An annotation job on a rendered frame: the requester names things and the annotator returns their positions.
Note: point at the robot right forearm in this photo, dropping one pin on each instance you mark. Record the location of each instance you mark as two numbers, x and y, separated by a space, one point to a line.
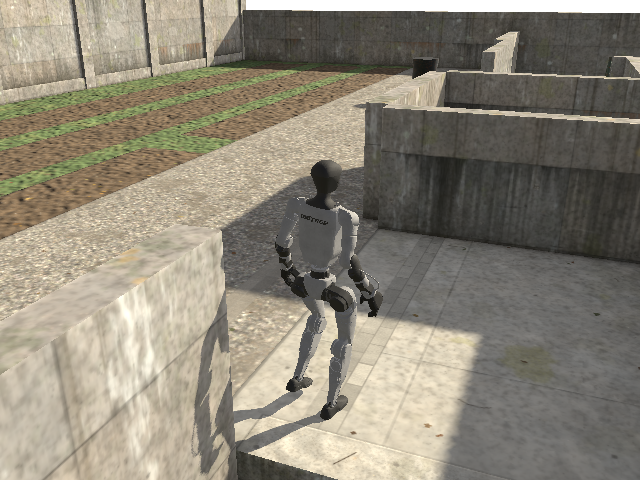
360 279

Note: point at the right robot thigh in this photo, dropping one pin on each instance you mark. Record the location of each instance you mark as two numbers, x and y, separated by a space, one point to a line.
343 301

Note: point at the robot left forearm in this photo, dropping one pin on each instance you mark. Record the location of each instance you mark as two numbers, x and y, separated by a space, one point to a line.
284 257

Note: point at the left robot shin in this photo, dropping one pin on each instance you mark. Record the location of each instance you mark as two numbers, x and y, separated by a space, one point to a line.
308 346

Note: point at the robot left upper arm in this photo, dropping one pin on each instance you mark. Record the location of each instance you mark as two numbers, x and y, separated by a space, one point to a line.
284 239

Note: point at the robot right upper arm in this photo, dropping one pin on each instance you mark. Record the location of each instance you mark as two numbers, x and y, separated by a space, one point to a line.
350 222

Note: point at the left robot hand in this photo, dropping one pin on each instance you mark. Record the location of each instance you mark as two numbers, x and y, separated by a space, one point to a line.
285 275

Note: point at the right robot hand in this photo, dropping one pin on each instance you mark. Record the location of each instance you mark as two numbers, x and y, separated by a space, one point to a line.
374 303

